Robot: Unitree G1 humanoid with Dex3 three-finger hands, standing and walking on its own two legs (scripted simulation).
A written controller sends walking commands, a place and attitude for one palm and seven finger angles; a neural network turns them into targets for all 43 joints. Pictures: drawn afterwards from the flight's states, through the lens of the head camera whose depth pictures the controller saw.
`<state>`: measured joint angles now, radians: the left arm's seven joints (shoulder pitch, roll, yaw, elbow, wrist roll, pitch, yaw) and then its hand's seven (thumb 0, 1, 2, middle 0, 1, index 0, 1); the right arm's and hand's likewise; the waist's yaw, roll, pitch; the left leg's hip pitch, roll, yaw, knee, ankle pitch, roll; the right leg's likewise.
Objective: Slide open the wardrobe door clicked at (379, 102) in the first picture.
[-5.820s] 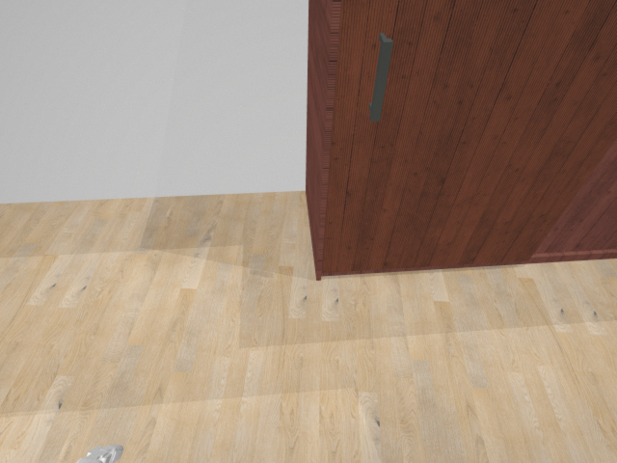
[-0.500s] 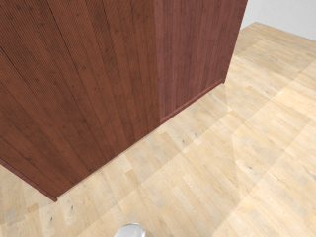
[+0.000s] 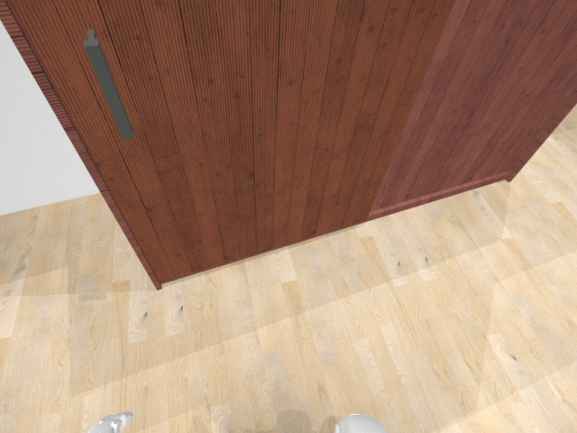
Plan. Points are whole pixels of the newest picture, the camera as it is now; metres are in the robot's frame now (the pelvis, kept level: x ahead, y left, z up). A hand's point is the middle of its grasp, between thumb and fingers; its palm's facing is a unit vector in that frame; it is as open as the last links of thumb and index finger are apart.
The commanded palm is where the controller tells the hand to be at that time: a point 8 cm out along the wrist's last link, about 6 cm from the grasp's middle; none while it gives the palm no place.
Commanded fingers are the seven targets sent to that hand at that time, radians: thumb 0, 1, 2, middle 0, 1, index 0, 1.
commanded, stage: turn to face it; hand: left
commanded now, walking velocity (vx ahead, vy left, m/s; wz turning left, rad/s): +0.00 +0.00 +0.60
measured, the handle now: (110, 88) +0.64 +0.37 +0.08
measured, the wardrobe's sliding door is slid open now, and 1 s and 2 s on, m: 0.00 0.00 0.00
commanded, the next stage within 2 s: take the last steps up to it in 0.58 s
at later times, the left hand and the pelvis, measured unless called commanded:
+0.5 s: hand out of the picture +0.00 +0.16 -0.15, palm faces +0.30 -0.91 -0.27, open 7.4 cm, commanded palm none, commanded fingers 0.00 0.90 0.90 -0.20 -0.30 -0.20 -0.30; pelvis -0.02 -0.04 +0.00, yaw +18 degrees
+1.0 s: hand out of the picture -0.10 +0.22 -0.18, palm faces +0.42 -0.89 -0.17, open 7.4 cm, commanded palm none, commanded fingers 0.00 0.90 0.90 -0.20 -0.30 -0.20 -0.30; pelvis -0.04 +0.04 +0.01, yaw +23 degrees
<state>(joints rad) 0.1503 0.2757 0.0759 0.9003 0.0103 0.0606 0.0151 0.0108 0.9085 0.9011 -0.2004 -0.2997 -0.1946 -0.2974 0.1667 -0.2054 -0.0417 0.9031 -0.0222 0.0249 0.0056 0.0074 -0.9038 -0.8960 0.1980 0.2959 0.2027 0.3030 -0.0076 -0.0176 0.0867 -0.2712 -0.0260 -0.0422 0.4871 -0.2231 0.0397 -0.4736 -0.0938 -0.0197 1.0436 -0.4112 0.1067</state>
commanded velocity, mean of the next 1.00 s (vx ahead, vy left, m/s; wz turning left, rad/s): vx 0.10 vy -0.03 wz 0.27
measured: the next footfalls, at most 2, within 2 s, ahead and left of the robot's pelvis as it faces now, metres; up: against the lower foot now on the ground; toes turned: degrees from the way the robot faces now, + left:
right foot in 0.22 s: +0.05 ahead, -0.15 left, +0.00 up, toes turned +7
left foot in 0.66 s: -0.04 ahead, +0.10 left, +0.00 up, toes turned +25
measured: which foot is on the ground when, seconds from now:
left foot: down 0.00-0.22, up 0.24-0.64, down 0.66-1.00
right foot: up 0.00-0.20, down 0.22-0.68, up 0.70-1.00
